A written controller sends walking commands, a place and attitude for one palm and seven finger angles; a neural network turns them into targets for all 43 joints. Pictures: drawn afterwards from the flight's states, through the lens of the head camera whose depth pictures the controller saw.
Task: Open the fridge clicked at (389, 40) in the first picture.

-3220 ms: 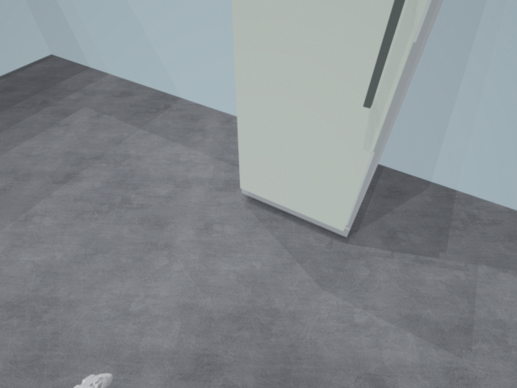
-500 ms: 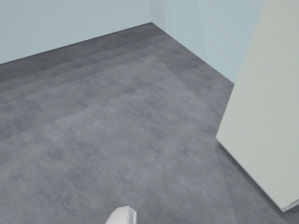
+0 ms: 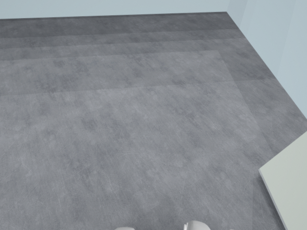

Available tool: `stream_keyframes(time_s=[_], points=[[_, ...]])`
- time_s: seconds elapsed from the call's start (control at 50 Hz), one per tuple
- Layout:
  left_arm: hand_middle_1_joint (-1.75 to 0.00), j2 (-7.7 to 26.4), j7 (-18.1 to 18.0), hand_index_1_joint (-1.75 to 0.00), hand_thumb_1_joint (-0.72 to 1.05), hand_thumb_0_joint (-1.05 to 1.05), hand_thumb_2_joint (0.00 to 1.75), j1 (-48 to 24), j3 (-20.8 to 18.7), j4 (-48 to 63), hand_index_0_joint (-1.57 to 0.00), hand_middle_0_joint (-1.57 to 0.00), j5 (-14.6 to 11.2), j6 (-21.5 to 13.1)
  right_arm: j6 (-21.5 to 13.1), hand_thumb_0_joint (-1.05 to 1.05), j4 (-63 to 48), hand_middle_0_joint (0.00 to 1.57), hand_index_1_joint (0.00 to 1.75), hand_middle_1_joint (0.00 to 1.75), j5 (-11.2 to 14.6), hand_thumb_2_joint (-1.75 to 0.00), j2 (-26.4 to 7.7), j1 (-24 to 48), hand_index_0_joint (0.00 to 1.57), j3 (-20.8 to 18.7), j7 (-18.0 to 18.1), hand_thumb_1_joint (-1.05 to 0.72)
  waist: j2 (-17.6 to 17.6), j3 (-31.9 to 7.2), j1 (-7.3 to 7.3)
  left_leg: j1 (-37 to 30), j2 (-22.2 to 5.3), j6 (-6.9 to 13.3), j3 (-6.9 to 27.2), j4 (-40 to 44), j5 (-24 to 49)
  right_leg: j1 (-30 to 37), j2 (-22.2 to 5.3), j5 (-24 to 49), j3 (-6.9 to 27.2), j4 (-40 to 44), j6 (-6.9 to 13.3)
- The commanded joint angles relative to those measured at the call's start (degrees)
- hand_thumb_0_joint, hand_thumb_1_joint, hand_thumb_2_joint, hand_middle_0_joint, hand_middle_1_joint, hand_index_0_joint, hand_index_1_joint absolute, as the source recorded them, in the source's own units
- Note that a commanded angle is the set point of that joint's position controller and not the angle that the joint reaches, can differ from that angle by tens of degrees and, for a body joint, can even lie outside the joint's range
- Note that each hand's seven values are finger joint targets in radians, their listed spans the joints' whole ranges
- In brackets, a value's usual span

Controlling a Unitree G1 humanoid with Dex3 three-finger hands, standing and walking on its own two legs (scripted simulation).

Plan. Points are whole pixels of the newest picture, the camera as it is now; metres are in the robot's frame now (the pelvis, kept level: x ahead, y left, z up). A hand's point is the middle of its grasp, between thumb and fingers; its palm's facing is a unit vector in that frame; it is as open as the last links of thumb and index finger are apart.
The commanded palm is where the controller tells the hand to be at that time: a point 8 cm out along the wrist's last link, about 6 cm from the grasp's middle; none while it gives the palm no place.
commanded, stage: walk to a spot facing it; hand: right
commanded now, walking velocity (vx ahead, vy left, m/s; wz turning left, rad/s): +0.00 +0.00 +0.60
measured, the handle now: out of the picture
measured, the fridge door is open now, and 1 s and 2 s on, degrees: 0 0 0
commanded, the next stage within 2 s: turn to face it in 1.76 s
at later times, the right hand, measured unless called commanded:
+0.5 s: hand out of the picture +0.12 -0.28 -0.17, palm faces -0.21 +0.96 -0.17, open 7.4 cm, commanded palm none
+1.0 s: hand (207, 221) +0.18 -0.14 -0.13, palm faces -0.54 +0.80 -0.26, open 7.4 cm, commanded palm none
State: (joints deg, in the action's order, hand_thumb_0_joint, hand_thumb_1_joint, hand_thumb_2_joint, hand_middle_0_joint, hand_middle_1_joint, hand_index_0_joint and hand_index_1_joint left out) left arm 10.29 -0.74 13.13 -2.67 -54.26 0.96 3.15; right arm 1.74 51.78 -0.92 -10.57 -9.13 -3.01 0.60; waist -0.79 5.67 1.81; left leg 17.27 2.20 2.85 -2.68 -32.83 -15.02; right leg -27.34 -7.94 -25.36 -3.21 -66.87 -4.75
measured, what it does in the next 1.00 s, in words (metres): steps on the spot, turning left: right foot, then left foot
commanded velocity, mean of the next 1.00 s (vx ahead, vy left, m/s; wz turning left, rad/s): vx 0.06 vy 0.00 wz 0.60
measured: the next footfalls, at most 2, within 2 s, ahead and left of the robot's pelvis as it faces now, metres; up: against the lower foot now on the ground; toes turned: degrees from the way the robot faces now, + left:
right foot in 0.22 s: +0.08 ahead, -0.16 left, +0.00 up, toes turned +4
left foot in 0.80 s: -0.04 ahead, +0.06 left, +0.00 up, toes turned +36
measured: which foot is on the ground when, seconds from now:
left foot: down 0.00-0.24, up 0.26-0.78, down 0.80-1.00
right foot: up 0.00-0.20, down 0.22-0.80, up 0.82-1.00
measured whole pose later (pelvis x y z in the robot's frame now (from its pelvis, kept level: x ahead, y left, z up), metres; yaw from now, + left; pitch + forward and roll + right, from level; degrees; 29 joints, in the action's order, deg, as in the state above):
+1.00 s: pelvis -0.02 -0.04 +0.01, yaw +35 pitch +0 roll -1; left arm 13.6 0.8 15.4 -4.0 -54.9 2.0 3.4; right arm 0.7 51.6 -0.8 -10.4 -10.6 -3.2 -0.2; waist -2.7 1.6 1.8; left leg 12.2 1.6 3.1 -1.6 -26.8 -14.5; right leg -28.5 -8.4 -19.0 -3.7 -61.9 -5.2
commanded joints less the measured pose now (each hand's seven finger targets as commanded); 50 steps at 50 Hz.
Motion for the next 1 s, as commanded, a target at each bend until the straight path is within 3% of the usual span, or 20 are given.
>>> stream_keyframes(time_s=[0.0, 0.1, 0.16, 0.18, 0.2, 0.22, 0.24, 0.26, 0.28, 0.34, 0.56, 0.7, 0.74, 0.76, 0.78, 0.8, 0.84, 0.86, 0.9, 0.98], points=[[-0.30, 4.79, -0.58, -0.30, 0.90, 0.00, 0.90, 1.82, -1.66, 3.91, -0.20, -0.20, 0.07, -1.07, -1.40, 0.00, -4.37, 0.20, 0.30, 0.30, -0.42, -0.90, -11.62, -0.24, 0.20, -3.31, 0.55, -0.90, 7.33, -5.78, -0.55, 0.48, -13.05, 7.10, 15.23, 13.07, 21.39, 1.41, 1.57, 3.41, 0.68, 6.93, -0.63], [-0.30, 5.22, -0.72, -0.30, 0.90, 0.00, 0.90, -2.80, -1.57, 6.78, -0.20, -0.20, -0.41, -2.19, -0.67, 0.00, -4.76, 0.20, 0.30, 0.30, -0.74, -0.90, -12.75, -1.77, 0.20, -4.03, -0.10, -0.90, 11.03, -7.87, -2.39, -1.37, -12.16, 7.05, 19.89, 10.51, 20.12, 5.45, 4.74, 1.76, -0.07, 20.39, 0.01], [-0.30, 5.97, -1.20, -0.30, 0.90, 0.00, 0.90, 0.82, -1.67, 6.45, -0.20, -0.20, -0.80, -2.99, -0.17, 0.00, -5.20, 0.20, 0.30, 0.30, -0.43, -0.90, -12.69, -0.12, 0.20, -4.18, -0.08, -0.90, 10.98, -11.06, -0.35, -1.59, -10.66, 4.24, 21.07, 5.30, 22.75, 13.27, 6.14, 7.32, -0.40, 34.35, 0.59], [-0.30, 7.60, -1.47, -0.30, 0.90, 0.00, 0.90, 3.26, -1.87, 5.72, -0.20, -0.20, -0.78, -3.58, 0.09, 0.00, -5.70, 0.20, 0.30, 0.30, 0.03, -0.90, -11.27, 0.40, 0.20, -3.90, -0.03, -0.90, 7.06, -12.49, 0.90, 2.65, -8.10, 1.71, 19.32, 0.91, 19.13, 21.44, 3.94, 12.68, 0.96, 43.22, 1.17], [-0.30, 13.03, -1.63, -0.30, 0.90, 0.00, 0.90, 3.55, -2.72, 5.96, -0.20, -0.20, -0.16, -4.18, 0.39, 0.00, -6.88, 0.20, 0.30, 0.30, 0.73, -0.90, -7.57, -1.45, 0.20, -3.30, -0.36, -0.90, -8.29, -13.77, 0.74, 13.02, -0.56, -2.20, 12.95, -8.77, 0.80, 29.12, -9.51, 16.81, 14.64, 50.06, 4.98], [-0.30, 17.18, -1.41, -0.30, 0.90, 0.00, 0.90, 2.79, -3.53, 7.02, -0.20, -0.20, 0.10, -3.77, 0.42, 0.00, -7.58, 0.20, 0.30, 0.30, 0.16, -0.90, -6.92, -1.72, 0.20, -3.01, -0.80, -0.90, -17.71, -10.74, 0.32, 19.24, 1.56, -5.16, 5.42, -23.04, -19.72, 26.59, -20.86, 25.97, 22.86, 50.99, 10.20], [-0.30, 15.14, -1.38, -0.30, 0.90, 0.00, 0.90, 0.77, -2.94, 7.33, -0.20, -0.20, 0.49, -3.52, 0.76, 0.00, -6.33, 0.20, 0.30, 0.30, -0.62, -0.90, -9.07, -1.82, 0.20, -3.60, -0.85, -0.90, -12.17, -8.76, 0.17, 17.72, -1.13, -5.54, 8.22, -31.60, -17.98, 20.39, -20.58, 25.82, 20.59, 50.44, 12.01], [-0.30, 11.89, -1.67, -0.30, 0.90, 0.00, 0.90, -3.79, -2.04, 8.00, -0.20, -0.20, 0.44, -3.71, 1.34, 0.00, -4.93, 0.20, 0.30, 0.30, -0.84, -0.90, -9.43, -3.77, 0.20, -4.16, -0.90, -0.90, -13.71, -6.29, -2.36, 16.86, -2.15, -6.15, 9.09, -35.17, -13.74, 15.23, -17.48, 23.02, 15.95, 51.83, 10.65], [-0.30, 10.69, -1.73, -0.30, 0.90, 0.00, 0.90, -5.86, -1.54, 9.34, -0.20, -0.20, 0.50, -3.92, 1.33, 0.00, -4.37, 0.20, 0.30, 0.30, -0.94, -0.90, -10.34, -3.79, 0.20, -4.76, -1.51, -0.90, -10.02, -4.02, -2.85, 15.88, -2.43, -6.11, 7.46, -38.27, -11.08, 13.40, -13.96, 22.14, 11.97, 51.37, 10.02], [-0.30, 9.97, -1.67, -0.30, 0.90, 0.00, 0.90, -3.82, -1.41, 8.54, -0.20, -0.20, 0.32, -4.31, 1.60, 0.00, -3.61, 0.20, 0.30, 0.30, -0.68, -0.90, -8.16, -5.01, 0.20, -4.09, -2.26, -0.90, -9.20, -5.14, -2.83, 16.93, -2.87, -7.36, 4.90, -40.96, -5.50, 18.33, -9.23, 27.81, 3.21, 49.46, 8.92], [-0.30, 10.40, -1.19, -0.30, 0.90, 0.00, 0.90, 4.99, -3.10, 3.75, -0.20, -0.20, 0.33, -3.97, 2.22, 0.00, -5.18, 0.20, 0.30, 0.30, -0.44, -0.90, -5.91, 1.47, 0.20, -3.06, -2.41, -0.90, -9.16, -5.44, 1.03, 15.67, -6.67, -7.76, 0.39, -24.93, -8.60, 25.78, -14.54, 26.35, -1.23, 49.73, 12.16], [-0.30, 12.01, -0.31, -0.30, 0.90, 0.00, 0.90, 4.45, -3.94, 1.85, -0.20, -0.20, 0.70, -3.61, 0.92, 0.00, -5.43, 0.20, 0.30, 0.30, -0.24, -0.90, -4.55, 1.01, 0.20, -2.46, -1.84, -0.90, -10.66, -8.20, 0.23, 4.06, -4.84, -4.57, -2.95, -6.98, -8.76, 22.81, -16.65, 31.79, -6.98, 42.86, 10.46], [-0.30, 11.55, 0.04, -0.30, 0.90, 0.00, 0.90, 4.39, -3.77, 2.05, -0.20, -0.20, 0.25, -3.34, 0.08, 0.00, -4.05, 0.20, 0.30, 0.30, -0.36, -0.90, -6.73, -3.36, 0.20, -2.94, -1.38, -0.90, -5.86, -10.42, -2.46, -8.22, -4.85, -3.01, -3.12, 5.93, 3.48, 16.30, -14.48, 27.17, -11.44, 33.07, 5.78], [-0.30, 8.42, 0.43, -0.30, 0.90, 0.00, 0.90, 4.72, -3.12, 3.17, -0.20, -0.20, -0.26, -2.85, -0.73, 0.00, -3.16, 0.20, 0.30, 0.30, -0.89, -0.90, -12.50, -7.03, 0.20, -3.78, -0.63, -0.90, 8.57, -11.88, -4.53, -17.20, -14.41, 0.64, 9.97, 12.55, 11.42, 5.17, -9.58, 12.53, -13.69, 21.18, 2.06], [-0.30, 5.04, 0.55, -0.30, 0.90, 0.00, 0.90, 1.09, -1.74, 6.43, -0.20, -0.20, 0.07, -2.45, -0.98, 0.00, -2.60, 0.20, 0.30, 0.30, -0.53, -0.90, -17.91, -9.20, 0.20, -4.86, 0.19, -0.90, 19.71, -9.94, -5.79, -17.36, -25.71, 6.60, 26.99, 14.13, 28.87, -8.12, -1.29, -10.84, -9.96, 8.23, -0.37], [-0.30, 6.86, -0.07, -0.30, 0.90, 0.00, 0.90, -0.44, -2.03, 6.80, -0.20, -0.20, -0.03, -1.63, -0.64, 0.00, -2.40, 0.20, 0.30, 0.30, 0.19, -0.90, -17.37, -10.03, 0.20, -4.86, 0.61, -0.90, 13.79, -10.03, -6.44, -15.12, -25.90, 9.62, 24.01, 14.42, 24.12, -8.45, -1.42, -10.26, -2.10, 2.47, 0.48], [-0.30, 7.18, 0.36, -0.30, 0.90, 0.00, 0.90, -1.72, -2.16, 6.50, -0.20, -0.20, 0.36, -0.98, -0.63, 0.00, -3.73, 0.20, 0.30, 0.30, 0.23, -0.90, -14.21, -3.77, 0.20, -4.43, 0.75, -0.90, 14.34, -5.61, -4.36, -10.98, -20.08, 7.17, 22.73, 19.45, -1.63, -11.76, -1.74, -2.57, 0.62, -0.04, 0.44], [-0.30, 8.39, 0.67, -0.30, 0.90, 0.00, 0.90, -2.20, -2.56, 5.70, -0.20, -0.20, 0.73, -1.05, -0.73, 0.00, -4.13, 0.20, 0.30, 0.30, 0.31, -0.90, -12.09, -2.04, 0.20, -3.92, 0.77, -0.90, 11.59, -3.93, -3.79, -8.89, -17.70, 6.04, 20.37, 20.30, -6.22, -10.89, -2.23, 2.44, 1.31, 0.11, 0.30], [-0.30, 8.40, 1.11, -0.30, 0.90, 0.00, 0.90, -0.17, -2.67, 4.69, -0.20, -0.20, 1.19, -1.48, -1.86, 0.00, -4.06, 0.20, 0.30, 0.30, 0.32, -0.90, -10.77, -1.20, 0.20, -3.10, 0.32, -0.90, 9.34, -2.94, -1.88, -7.43, -14.72, 4.84, 16.66, 20.37, -3.86, -8.71, -1.60, 7.46, 0.57, 2.52, -0.50], [-0.30, 8.00, 1.30, -0.30, 0.90, 0.00, 0.90, -1.48, -2.72, 4.73, -0.20, -0.20, 1.11, -2.43, -3.36, 0.00, -2.26, 0.20, 0.30, 0.30, 0.12, -0.90, -11.42, -5.97, 0.20, -3.24, -0.41, -0.90, 7.37, -3.54, -3.10, -10.66, -13.97, 6.23, 18.33, 19.98, -1.58, -8.94, -0.36, 8.51, 0.40, 7.16, -1.25]])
